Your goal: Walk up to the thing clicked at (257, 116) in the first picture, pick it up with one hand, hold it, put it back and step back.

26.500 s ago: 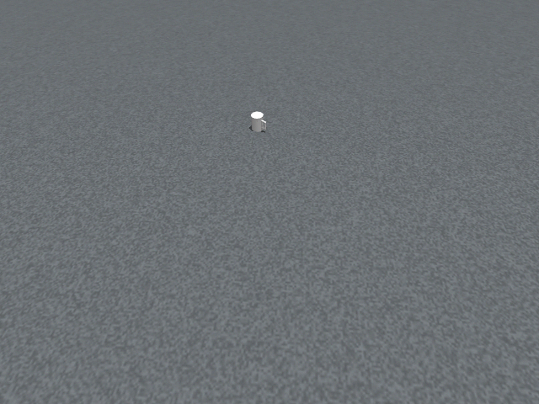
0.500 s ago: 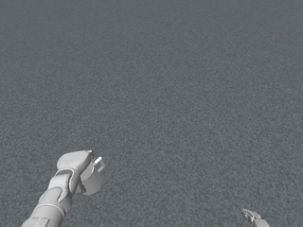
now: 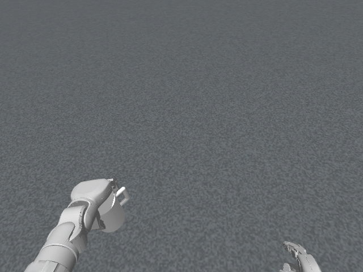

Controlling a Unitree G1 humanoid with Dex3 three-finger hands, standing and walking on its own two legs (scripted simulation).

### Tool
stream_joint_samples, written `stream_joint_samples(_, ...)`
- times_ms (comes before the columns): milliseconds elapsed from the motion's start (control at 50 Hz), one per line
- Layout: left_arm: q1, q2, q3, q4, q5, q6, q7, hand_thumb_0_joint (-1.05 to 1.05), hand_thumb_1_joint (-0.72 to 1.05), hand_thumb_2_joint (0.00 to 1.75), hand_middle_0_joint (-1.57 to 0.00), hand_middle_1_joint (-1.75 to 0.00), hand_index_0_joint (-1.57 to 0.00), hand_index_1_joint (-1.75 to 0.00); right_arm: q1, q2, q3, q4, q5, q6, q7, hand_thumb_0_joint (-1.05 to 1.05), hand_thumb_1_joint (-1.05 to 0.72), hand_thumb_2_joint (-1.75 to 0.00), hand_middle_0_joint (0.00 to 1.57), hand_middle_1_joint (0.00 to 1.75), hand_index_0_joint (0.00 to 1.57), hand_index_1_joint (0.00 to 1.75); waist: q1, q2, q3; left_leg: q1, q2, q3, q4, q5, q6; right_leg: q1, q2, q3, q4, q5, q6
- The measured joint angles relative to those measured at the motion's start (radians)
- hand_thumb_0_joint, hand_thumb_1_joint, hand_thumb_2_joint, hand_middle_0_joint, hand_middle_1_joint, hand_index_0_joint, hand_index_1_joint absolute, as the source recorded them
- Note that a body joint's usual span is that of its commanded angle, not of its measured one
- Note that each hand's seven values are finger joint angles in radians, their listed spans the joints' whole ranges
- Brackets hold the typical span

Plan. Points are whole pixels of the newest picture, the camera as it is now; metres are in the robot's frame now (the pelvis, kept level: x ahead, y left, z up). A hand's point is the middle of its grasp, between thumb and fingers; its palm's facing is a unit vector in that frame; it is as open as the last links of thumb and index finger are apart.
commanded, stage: hold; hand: left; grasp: from above
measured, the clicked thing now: (111, 206) +0.33 +0.21 -0.08
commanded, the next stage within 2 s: crouch in 0.52 s
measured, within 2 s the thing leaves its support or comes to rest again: neither
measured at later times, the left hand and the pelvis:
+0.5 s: hand (99, 207) +0.30 +0.22 -0.04, palm faces -0.45 -0.05 -0.89, open 10.4 cm; pelvis +0.01 +0.00 +0.00, yaw +0 degrees
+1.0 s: hand (105, 218) +0.30 +0.23 -0.10, palm faces -0.50 -0.02 -0.86, open 10.5 cm; pelvis +0.01 +0.00 -0.01, yaw +1 degrees
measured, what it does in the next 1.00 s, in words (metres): stands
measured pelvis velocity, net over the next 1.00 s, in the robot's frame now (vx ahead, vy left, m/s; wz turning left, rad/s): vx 0.01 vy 0.00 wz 0.01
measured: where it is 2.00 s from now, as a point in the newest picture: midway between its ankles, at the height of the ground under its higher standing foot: outside the picture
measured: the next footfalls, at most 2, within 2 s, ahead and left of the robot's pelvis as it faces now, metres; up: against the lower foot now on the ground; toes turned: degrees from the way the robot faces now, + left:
none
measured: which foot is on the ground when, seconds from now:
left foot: down 0.00-1.00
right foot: down 0.00-1.00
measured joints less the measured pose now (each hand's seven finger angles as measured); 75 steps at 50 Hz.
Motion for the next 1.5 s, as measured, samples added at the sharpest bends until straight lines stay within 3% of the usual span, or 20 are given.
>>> stream_joint_samples(260, 0.013, 0.002, 0.0, -0.02, 0.0, -0.016, -0.026, 0.01, -0.02, 0.66, -0.5, -0.95, -0.49, -0.87, -0.014, 0.003, 0.007, -0.011, 0.0, 0.0, -0.004, 0.01, -0.91, -0.9, 0.2, 0.3, 0.2, 0.3, 0.005, -0.001, 0.012, 0.016, -0.002, 0.002, -0.021, 0.008, 0.0, 0.013, -0.002, 0.002, -0.017, 0.007, 0.0)
stream_joint_samples(480, 0.007, -0.003, -0.002, -0.013, 0.005, -0.003, 0.009, 0.02, -0.02, 0.66, -0.51, -0.95, -0.5, -0.86, -0.016, 0.004, 0.003, 0.008, -0.001, 0.005, -0.004, 0.01, -0.91, -0.9, 0.2, 0.3, 0.2, 0.3, 0.009, 0.001, 0.008, 0.024, -0.001, -0.002, -0.027, 0.003, -0.002, 0.023, -0.001, -0.003, -0.024, 0.0, -0.002)
stream_joint_samples(700, 0.008, -0.004, -0.005, -0.018, 0.006, -0.009, -0.019, 0.02, -0.02, 0.66, -0.52, -0.95, -0.5, -0.86, -0.011, 0.002, -0.004, 0.006, 0.001, 0.015, -0.005, 0.01, -0.91, -0.9, 0.2, 0.3, 0.2, 0.3, 0.005, -0.004, 0.004, 0.032, -0.002, -0.003, -0.036, -0.002, -0.003, 0.031, -0.001, -0.004, -0.031, -0.006, -0.003)
stream_joint_samples(820, 0.009, -0.009, 0.02, 0.024, 0.025, -0.033, 0.021, 0.01, -0.04, 0.71, -0.5, -0.97, -0.49, -0.88, -0.013, 0.005, -0.008, 0.0, -0.003, 0.021, 0.0, 0.01, -0.9, -0.89, 0.2, 0.3, 0.2, 0.3, -0.006, -0.015, 0.009, 0.021, -0.001, -0.005, -0.029, -0.006, -0.004, 0.02, -0.001, -0.006, -0.023, -0.011, -0.004)
stream_joint_samples(920, -0.005, -0.009, 0.031, 0.098, 0.058, -0.067, 0.085, 0.01, -0.06, 0.74, -0.49, -0.98, -0.48, -0.89, -0.012, 0.007, -0.014, 0.002, -0.011, 0.024, 0.008, 0.01, -0.9, -0.89, 0.2, 0.3, 0.2, 0.3, -0.018, -0.032, 0.015, -0.032, -0.002, -0.01, 0.005, -0.015, -0.004, -0.031, -0.002, -0.01, 0.012, -0.022, -0.004)
stream_joint_samples(1020, -0.06, -0.012, 0.038, 0.225, 0.108, -0.091, 0.181, 0.0, -0.07, 0.77, -0.49, -1.0, -0.48, -0.91, -0.005, 0.002, -0.024, 0.018, -0.031, 0.015, 0.026, 0.01, -0.9, -0.89, 0.2, 0.3, 0.2, 0.3, -0.033, -0.046, 0.0, -0.17, 0.001, -0.021, 0.115, -0.052, -0.005, -0.16, 0.001, -0.016, 0.11, -0.056, -0.004)
stream_joint_samples(1160, -0.178, -0.001, 0.079, 0.369, 0.192, -0.114, 0.319, 0.0, -0.08, 0.78, -0.48, -1.02, -0.47, -0.92, 0.031, -0.018, -0.047, 0.024, -0.062, -0.006, 0.051, 0.01, -0.9, -0.89, 0.2, 0.3, 0.2, 0.3, -0.065, -0.049, -0.074, -0.537, 0.01, -0.044, 0.444, -0.172, -0.005, -0.512, 0.009, -0.025, 0.42, -0.171, 0.003)
stream_joint_samples(1260, -0.297, 0.021, 0.114, 0.483, 0.215, -0.103, 0.394, 0.01, -0.07, 0.76, -0.48, -1.02, -0.47, -0.92, 0.047, -0.024, -0.048, 0.037, -0.077, -0.018, 0.042, 0.01, -0.9, -0.89, 0.2, 0.3, 0.2, 0.3, -0.1, -0.039, -0.116, -0.798, 0.014, -0.056, 0.679, -0.25, -0.001, -0.765, 0.015, -0.026, 0.646, -0.248, 0.008)
stream_joint_samples(1380, -0.417, 0.068, 0.165, 0.535, 0.194, -0.063, 0.412, 0.01, -0.05, 0.73, -0.47, -1.02, -0.47, -0.92, 0.066, -0.005, -0.04, 0.043, -0.092, -0.037, 0.032, 0.01, -0.9, -0.89, 0.2, 0.29, 0.2, 0.3, -0.144, -0.026, -0.154, -1.093, 0.017, -0.07, 0.922, -0.317, 0.006, -1.052, 0.022, -0.026, 0.882, -0.315, 0.011)
stream_joint_samples(1500, -0.479, 0.111, 0.207, 0.546, 0.192, -0.062, 0.371, 0.01, -0.04, 0.71, -0.48, -1.0, -0.48, -0.91, 0.063, 0.025, -0.025, 0.05, -0.105, -0.04, 0.037, 0.01, -0.91, -0.89, 0.2, 0.3, 0.2, 0.3, -0.176, -0.006, -0.168, -1.311, 0.014, -0.079, 1.104, -0.361, 0.014, -1.263, 0.023, -0.024, 1.06, -0.36, 0.017)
